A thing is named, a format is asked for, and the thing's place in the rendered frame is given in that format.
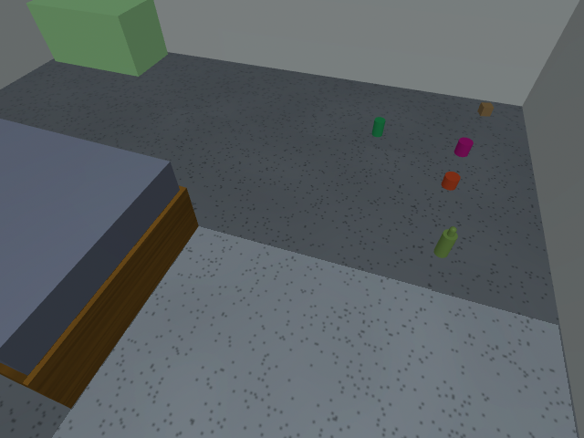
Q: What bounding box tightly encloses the bed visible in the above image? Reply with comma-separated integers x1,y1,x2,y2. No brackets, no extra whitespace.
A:
0,119,199,409

